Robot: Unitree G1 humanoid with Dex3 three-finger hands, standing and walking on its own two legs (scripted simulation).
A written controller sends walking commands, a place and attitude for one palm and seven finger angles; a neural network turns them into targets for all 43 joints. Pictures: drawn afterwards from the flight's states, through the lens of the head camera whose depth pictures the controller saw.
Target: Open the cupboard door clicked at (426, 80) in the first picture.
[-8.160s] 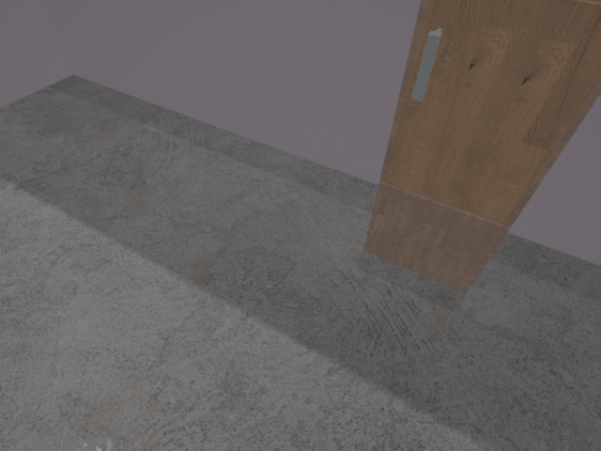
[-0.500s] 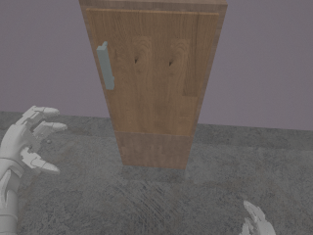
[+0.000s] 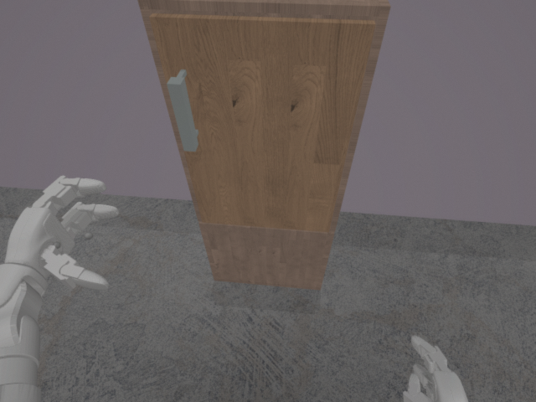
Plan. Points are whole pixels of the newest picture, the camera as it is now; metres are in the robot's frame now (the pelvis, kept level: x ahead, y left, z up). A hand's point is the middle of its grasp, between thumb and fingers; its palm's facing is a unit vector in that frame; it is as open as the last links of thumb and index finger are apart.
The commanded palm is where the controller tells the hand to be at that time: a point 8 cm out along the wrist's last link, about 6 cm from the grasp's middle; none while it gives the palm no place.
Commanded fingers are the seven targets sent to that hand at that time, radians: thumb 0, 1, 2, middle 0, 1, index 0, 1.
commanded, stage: move the hooked fingers beside the handle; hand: left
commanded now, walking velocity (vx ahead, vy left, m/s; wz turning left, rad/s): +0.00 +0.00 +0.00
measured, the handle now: (186, 111) +0.64 +0.22 +0.09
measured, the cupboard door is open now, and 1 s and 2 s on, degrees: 0 0 0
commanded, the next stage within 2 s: none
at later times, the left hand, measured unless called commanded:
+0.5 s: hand (116, 184) +0.40 +0.28 +0.11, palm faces -0.02 -1.00 +0.00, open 14.0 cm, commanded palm +0.39 +0.33 +0.11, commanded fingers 0.00 -0.50 0.30 -0.30 -1.20 -0.30 -1.20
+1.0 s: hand (132, 152) +0.48 +0.28 +0.11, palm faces -0.04 -1.00 +0.00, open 14.0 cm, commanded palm +0.48 +0.33 +0.10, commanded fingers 0.00 -0.50 0.30 -0.30 -1.20 -0.30 -1.20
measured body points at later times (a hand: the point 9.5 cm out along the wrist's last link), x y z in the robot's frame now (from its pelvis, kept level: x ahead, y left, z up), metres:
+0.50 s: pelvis +0.00 +0.01 -0.01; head +0.05 +0.02 +0.44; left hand +0.40 +0.33 +0.11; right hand +0.08 -0.26 -0.11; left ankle +0.03 +0.12 -0.72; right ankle +0.00 -0.10 -0.72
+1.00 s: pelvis +0.01 +0.03 -0.02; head +0.10 +0.05 +0.42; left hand +0.48 +0.34 +0.11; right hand +0.03 -0.25 -0.12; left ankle +0.03 +0.12 -0.72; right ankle +0.00 -0.10 -0.72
